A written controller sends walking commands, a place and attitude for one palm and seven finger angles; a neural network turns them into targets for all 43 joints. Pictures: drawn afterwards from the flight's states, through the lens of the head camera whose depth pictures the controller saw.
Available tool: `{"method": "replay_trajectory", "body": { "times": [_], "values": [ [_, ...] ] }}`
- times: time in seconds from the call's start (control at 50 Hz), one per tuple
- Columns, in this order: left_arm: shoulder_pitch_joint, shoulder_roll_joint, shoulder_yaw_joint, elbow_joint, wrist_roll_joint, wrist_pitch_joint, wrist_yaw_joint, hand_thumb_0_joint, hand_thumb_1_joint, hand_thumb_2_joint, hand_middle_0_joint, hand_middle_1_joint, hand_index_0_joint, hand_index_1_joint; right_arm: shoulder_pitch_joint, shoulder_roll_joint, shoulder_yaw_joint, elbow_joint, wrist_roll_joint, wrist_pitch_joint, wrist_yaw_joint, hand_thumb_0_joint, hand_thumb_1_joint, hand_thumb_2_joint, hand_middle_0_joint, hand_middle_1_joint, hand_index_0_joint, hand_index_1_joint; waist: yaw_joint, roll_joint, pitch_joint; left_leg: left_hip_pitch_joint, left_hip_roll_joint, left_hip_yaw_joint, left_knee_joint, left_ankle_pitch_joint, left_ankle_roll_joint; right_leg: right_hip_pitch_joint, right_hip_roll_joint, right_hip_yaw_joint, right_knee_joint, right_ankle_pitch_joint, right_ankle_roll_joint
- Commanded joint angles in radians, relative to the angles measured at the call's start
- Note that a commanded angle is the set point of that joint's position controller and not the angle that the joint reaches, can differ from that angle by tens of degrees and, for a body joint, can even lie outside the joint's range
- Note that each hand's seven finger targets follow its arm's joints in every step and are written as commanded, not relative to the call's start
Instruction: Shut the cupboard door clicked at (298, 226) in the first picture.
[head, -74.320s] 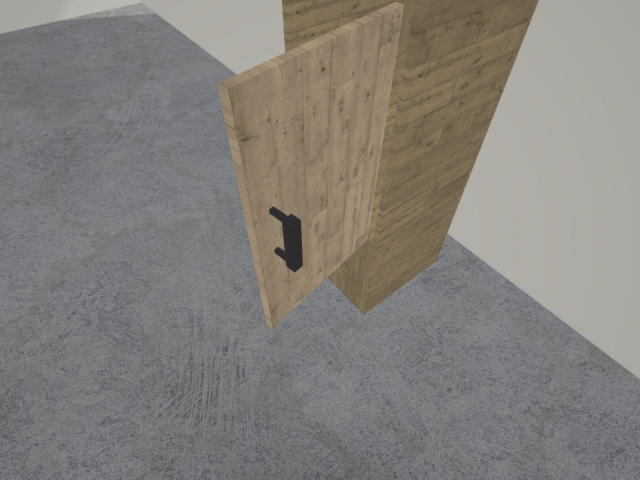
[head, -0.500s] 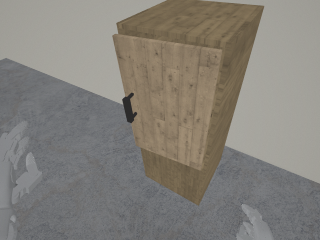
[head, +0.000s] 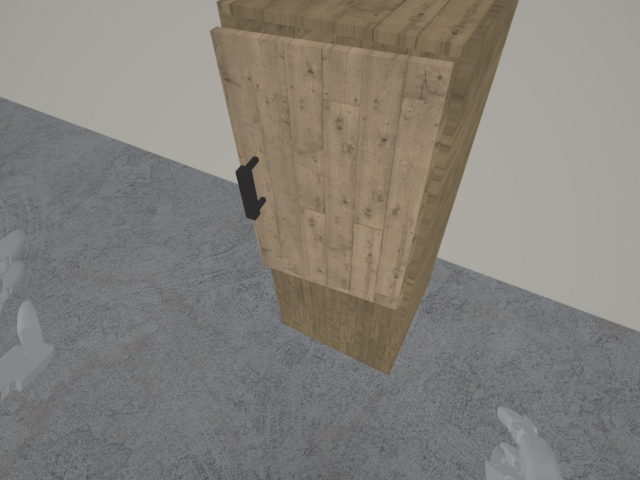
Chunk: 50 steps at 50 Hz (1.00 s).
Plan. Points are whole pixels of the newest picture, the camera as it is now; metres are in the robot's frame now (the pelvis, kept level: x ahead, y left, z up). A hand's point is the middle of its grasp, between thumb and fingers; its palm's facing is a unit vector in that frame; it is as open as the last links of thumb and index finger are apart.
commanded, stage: step back with the hand held close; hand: left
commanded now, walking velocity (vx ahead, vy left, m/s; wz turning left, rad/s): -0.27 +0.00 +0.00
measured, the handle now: (253, 188) +0.64 +0.18 -0.04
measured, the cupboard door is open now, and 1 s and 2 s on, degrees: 5 5 5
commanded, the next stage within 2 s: stop stepping back and stand still in 1.14 s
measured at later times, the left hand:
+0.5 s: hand out of the picture +0.11 +0.27 +0.16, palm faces +0.50 -0.73 -0.46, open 7.4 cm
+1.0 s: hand out of the picture +0.03 +0.27 +0.17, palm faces +0.47 -0.78 -0.42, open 7.4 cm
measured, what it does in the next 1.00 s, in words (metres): walks backwards: right foot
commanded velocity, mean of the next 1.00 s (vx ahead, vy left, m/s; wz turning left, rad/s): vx -0.35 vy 0.00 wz -0.07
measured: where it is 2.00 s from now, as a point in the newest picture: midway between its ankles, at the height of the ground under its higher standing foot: outside the picture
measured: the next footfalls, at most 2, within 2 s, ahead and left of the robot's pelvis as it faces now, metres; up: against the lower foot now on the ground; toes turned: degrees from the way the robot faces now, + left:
right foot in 0.82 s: -0.12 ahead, -0.13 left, +0.00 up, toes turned +10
left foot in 1.36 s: -0.05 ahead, +0.11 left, +0.00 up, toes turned +2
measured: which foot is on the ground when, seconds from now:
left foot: down 0.00-1.00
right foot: down 0.00-0.68, up 0.70-0.80, down 0.82-1.00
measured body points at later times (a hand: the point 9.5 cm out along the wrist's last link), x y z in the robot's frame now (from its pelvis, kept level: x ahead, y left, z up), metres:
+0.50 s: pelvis -0.08 -0.01 -0.01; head -0.07 +0.00 +0.44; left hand +0.08 +0.30 +0.19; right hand +0.10 -0.25 -0.10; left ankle +0.01 +0.10 -0.73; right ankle -0.01 -0.14 -0.74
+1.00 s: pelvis -0.14 +0.00 -0.01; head -0.14 +0.02 +0.44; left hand +0.00 +0.30 +0.19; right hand +0.05 -0.23 -0.09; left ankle +0.01 +0.11 -0.74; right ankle -0.16 -0.14 -0.74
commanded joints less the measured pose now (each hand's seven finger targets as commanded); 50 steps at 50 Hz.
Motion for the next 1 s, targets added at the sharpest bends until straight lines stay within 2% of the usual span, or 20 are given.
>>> {"method": "replay_trajectory", "body": {
  "times": [0.0, 0.2, 0.32, 0.36, 0.4, 0.46, 0.52, 0.56, 0.6, 0.62, 0.66, 0.68, 0.72, 0.76, 0.8, 0.82, 0.86, 0.88, 0.92, 0.98],
  "values": [
    [-0.013, 0.194, 0.160, -0.227, -0.002, -0.065, 0.034, 0.000, 0.900, 0.900, -0.200, -0.300, -0.200, -0.300, -0.094, -0.107, -0.033, -0.184, -0.006, -0.043, -0.014, 0.000, -0.900, -0.900, 0.200, 0.300, 0.200, 0.300, 0.001, 0.024, -0.190, 0.002, 0.118, -0.073, -0.088, 0.419, 0.003, 0.114, -0.011, -0.008, 0.043, 0.360, -0.023],
    [-0.028, 0.181, 0.167, -0.221, 0.020, -0.115, 0.044, 0.000, 0.900, 0.900, -0.200, -0.300, -0.200, -0.300, -0.085, -0.115, -0.028, -0.180, -0.004, -0.077, -0.011, 0.000, -0.900, -0.900, 0.200, 0.300, 0.200, 0.300, -0.012, 0.021, -0.082, -0.351, 0.116, -0.119, -0.166, -0.251, 0.042, 0.158, -0.005, 0.039, 0.028, 0.065, -0.021],
    [-0.091, 0.176, 0.166, -0.274, 0.046, -0.160, 0.052, 0.000, 0.900, 0.900, -0.200, -0.300, -0.200, -0.300, -0.071, -0.125, -0.028, -0.163, -0.014, -0.134, -0.017, 0.000, -0.900, -0.900, 0.200, 0.300, 0.200, 0.300, -0.011, 0.153, -0.087, -0.485, 0.172, -0.194, -0.262, -0.414, 0.076, 0.250, 0.064, 0.007, 0.166, 0.049, -0.006],
    [-0.099, 0.203, 0.193, -0.270, 0.054, -0.170, 0.051, 0.000, 0.900, 0.900, -0.200, -0.300, -0.200, -0.300, -0.070, -0.130, -0.032, -0.158, -0.018, -0.151, -0.016, 0.000, -0.900, -0.900, 0.200, 0.300, 0.200, 0.300, -0.008, 0.149, -0.084, -0.531, 0.176, -0.203, -0.252, -0.447, 0.086, 0.281, 0.075, 0.027, 0.183, 0.063, -0.006],
    [-0.084, 0.186, 0.187, -0.251, 0.054, -0.178, 0.050, 0.000, 0.900, 0.900, -0.200, -0.300, -0.200, -0.300, -0.056, -0.121, -0.033, -0.154, -0.019, -0.158, -0.012, 0.000, -0.900, -0.900, 0.200, 0.300, 0.200, 0.300, -0.009, 0.083, -0.083, -0.526, 0.146, -0.166, -0.180, -0.418, 0.077, 0.258, 0.051, 0.067, 0.147, 0.075, -0.017],
    [-0.086, 0.212, 0.187, -0.257, 0.040, -0.180, 0.055, 0.000, 0.900, 0.900, -0.200, -0.300, -0.200, -0.300, -0.038, -0.110, -0.042, -0.132, -0.025, -0.162, 0.004, 0.000, -0.900, -0.900, 0.200, 0.300, 0.200, 0.300, -0.018, -0.075, -0.070, -0.306, 0.047, -0.062, 0.071, -0.271, 0.008, -0.042, -0.094, 0.251, -0.103, -0.114, -0.089],
    [-0.097, 0.200, 0.149, -0.238, 0.028, -0.170, 0.072, 0.000, 0.900, 0.900, -0.200, -0.300, -0.200, -0.300, -0.039, -0.079, -0.034, -0.099, -0.024, -0.151, 0.017, 0.000, -0.900, -0.900, 0.200, 0.300, 0.200, 0.300, -0.025, -0.182, -0.076, -0.116, 0.012, -0.010, 0.217, -0.113, -0.029, -0.229, -0.196, 0.269, -0.209, -0.143, -0.137],
    [-0.109, 0.218, 0.161, -0.251, 0.025, -0.169, 0.081, 0.000, 0.900, 0.900, -0.200, -0.300, -0.200, -0.300, -0.043, -0.087, -0.038, -0.094, -0.021, -0.145, 0.012, 0.000, -0.900, -0.900, 0.200, 0.300, 0.200, 0.300, -0.034, -0.141, -0.078, -0.069, 0.018, -0.017, 0.160, -0.083, -0.023, -0.258, -0.163, 0.201, -0.193, -0.124, -0.114],
    [-0.088, 0.219, 0.165, -0.264, 0.023, -0.178, 0.082, 0.000, 0.900, 0.900, -0.200, -0.300, -0.200, -0.300, -0.057, -0.093, -0.033, -0.108, -0.015, -0.143, 0.002, 0.000, -0.900, -0.900, 0.200, 0.300, 0.200, 0.300, -0.032, -0.052, -0.065, -0.105, 0.064, -0.078, 0.010, -0.150, -0.002, -0.242, -0.072, 0.109, -0.128, -0.188, -0.064],
    [-0.084, 0.223, 0.174, -0.274, 0.023, -0.185, 0.081, 0.000, 0.900, 0.900, -0.200, -0.300, -0.200, -0.300, -0.062, -0.104, -0.033, -0.117, -0.012, -0.147, -0.003, 0.000, -0.900, -0.900, 0.200, 0.300, 0.200, 0.300, -0.032, 0.015, -0.058, -0.179, 0.106, -0.131, -0.087, -0.247, 0.016, -0.185, -0.017, 0.075, -0.070, -0.227, -0.042],
    [-0.082, 0.219, 0.203, -0.280, 0.038, -0.203, 0.077, 0.000, 0.900, 0.900, -0.200, -0.300, -0.200, -0.300, -0.085, -0.128, -0.038, -0.134, -0.010, -0.167, -0.013, 0.000, -0.900, -0.900, 0.200, 0.300, 0.200, 0.300, -0.021, 0.213, -0.073, -0.495, 0.256, -0.307, -0.344, -0.537, 0.089, 0.134, 0.113, 0.007, 0.244, -0.112, -0.004],
    [-0.080, 0.220, 0.222, -0.290, 0.039, -0.208, 0.070, 0.000, 0.900, 0.900, -0.200, -0.300, -0.200, -0.300, -0.080, -0.122, -0.045, -0.132, -0.018, -0.174, -0.015, 0.000, -0.900, -0.900, 0.200, 0.300, 0.200, 0.300, -0.009, 0.228, -0.094, -0.521, 0.297, -0.339, -0.360, -0.498, 0.107, 0.177, 0.131, 0.003, 0.332, -0.051, -0.006],
    [-0.045, 0.211, 0.221, -0.293, 0.032, -0.217, 0.051, 0.000, 0.900, 0.900, -0.200, -0.300, -0.200, -0.300, -0.083, -0.111, -0.056, -0.127, -0.021, -0.197, -0.003, 0.000, -0.900, -0.900, 0.200, 0.300, 0.200, 0.300, -0.003, 0.151, -0.153, -0.403, 0.300, -0.283, -0.276, -0.363, 0.106, 0.149, 0.125, 0.031, 0.309, -0.063, -0.014],
    [0.015, 0.206, 0.230, -0.257, 0.029, -0.215, 0.039, 0.000, 0.900, 0.900, -0.200, -0.300, -0.200, -0.300, -0.084, -0.123, -0.060, -0.124, -0.026, -0.209, 0.006, 0.000, -0.900, -0.900, 0.200, 0.300, 0.200, 0.300, -0.004, 0.188, -0.134, -0.425, 0.283, -0.224, -0.249, -0.394, 0.091, 0.174, 0.117, 0.041, 0.232, -0.059, -0.026],
    [0.007, 0.206, 0.218, -0.272, 0.014, -0.220, 0.033, 0.000, 0.900, 0.900, -0.200, -0.300, -0.200, -0.300, -0.086, -0.107, -0.046, -0.108, -0.030, -0.211, 0.010, 0.000, -0.900, -0.900, 0.200, 0.300, 0.200, 0.300, -0.010, 0.129, -0.096, -0.340, 0.236, -0.158, -0.183, -0.296, 0.053, 0.077, 0.073, 0.087, 0.094, -0.025, -0.048],
    [-0.004, 0.210, 0.211, -0.276, 0.003, -0.228, 0.035, 0.000, 0.900, 0.900, -0.200, -0.300, -0.200, -0.300, -0.068, -0.090, -0.040, -0.094, -0.030, -0.210, 0.014, 0.000, -0.900, -0.900, 0.200, 0.300, 0.200, 0.300, -0.018, 0.061, -0.100, -0.208, 0.195, -0.117, -0.111, -0.172, 0.020, -0.043, 0.017, 0.160, -0.005, 0.010, -0.073],
    [-0.102, 0.218, 0.164, -0.334, 0.007, -0.241, 0.044, 0.000, 0.900, 0.900, -0.200, -0.300, -0.200, -0.300, -0.043, -0.057, -0.037, -0.057, -0.022, -0.213, 0.015, 0.000, -0.900, -0.900, 0.200, 0.300, 0.200, 0.300, -0.035, -0.068, -0.229, 0.085, 0.103, 0.031, 0.054, 0.117, -0.040, -0.160, -0.084, 0.242, -0.087, 0.324, -0.071],
    [-0.109, 0.232, 0.160, -0.321, 0.010, -0.232, 0.047, 0.000, 0.900, 0.900, -0.200, -0.300, -0.200, -0.300, -0.053, -0.070, -0.048, -0.064, -0.013, -0.214, 0.010, 0.000, -0.900, -0.900, 0.200, 0.300, 0.200, 0.300, -0.037, -0.114, -0.251, 0.139, 0.091, 0.040, 0.088, 0.177, -0.042, -0.179, -0.085, 0.227, -0.085, 0.374, -0.048],
    [-0.118, 0.247, 0.165, -0.302, 0.011, -0.216, 0.048, 0.000, 0.900, 0.900, -0.200, -0.300, -0.200, -0.300, -0.087, -0.065, -0.043, -0.081, -0.013, -0.202, 0.001, 0.000, -0.900, -0.900, 0.200, 0.300, 0.200, 0.300, -0.032, -0.117, -0.203, 0.157, 0.090, 0.040, 0.089, 0.146, -0.039, -0.237, -0.077, 0.213, -0.116, 0.263, -0.042],
    [-0.117, 0.247, 0.173, -0.264, 0.013, -0.209, 0.046, 0.000, 0.900, 0.900, -0.200, -0.300, -0.200, -0.300, -0.107, -0.067, -0.035, -0.084, -0.019, -0.184, -0.007, 0.000, -0.900, -0.900, 0.200, 0.300, 0.200, 0.300, -0.034, -0.023, -0.075, 0.130, 0.100, -0.002, 0.028, 0.023, -0.046, -0.339, -0.028, 0.170, -0.153, -0.027, -0.061]
  ]
}}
